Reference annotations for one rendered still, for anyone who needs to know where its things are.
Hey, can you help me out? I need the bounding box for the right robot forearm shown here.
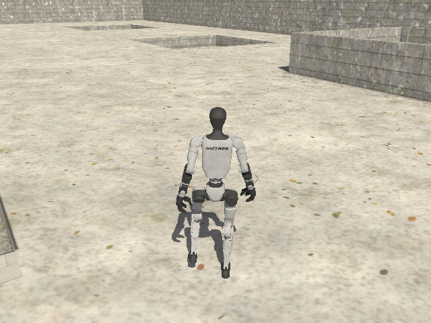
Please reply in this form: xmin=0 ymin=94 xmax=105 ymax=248
xmin=242 ymin=163 xmax=255 ymax=190

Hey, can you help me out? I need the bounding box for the robot right upper arm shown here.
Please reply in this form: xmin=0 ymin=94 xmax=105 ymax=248
xmin=231 ymin=137 xmax=248 ymax=173

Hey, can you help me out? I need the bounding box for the robot left shin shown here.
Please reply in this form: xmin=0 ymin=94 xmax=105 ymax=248
xmin=190 ymin=209 xmax=200 ymax=255

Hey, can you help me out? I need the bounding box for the left robot hand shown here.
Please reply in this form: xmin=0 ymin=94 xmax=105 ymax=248
xmin=176 ymin=195 xmax=192 ymax=213

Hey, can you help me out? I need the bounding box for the robot left upper arm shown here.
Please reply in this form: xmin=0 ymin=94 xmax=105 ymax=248
xmin=186 ymin=136 xmax=203 ymax=174

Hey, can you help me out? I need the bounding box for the right robot hand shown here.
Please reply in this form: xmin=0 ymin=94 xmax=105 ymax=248
xmin=240 ymin=188 xmax=256 ymax=202

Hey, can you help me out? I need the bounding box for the humanoid robot head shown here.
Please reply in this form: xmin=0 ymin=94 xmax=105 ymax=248
xmin=206 ymin=107 xmax=229 ymax=140

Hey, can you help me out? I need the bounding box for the left robot forearm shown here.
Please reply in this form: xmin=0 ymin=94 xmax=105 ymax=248
xmin=178 ymin=164 xmax=192 ymax=197

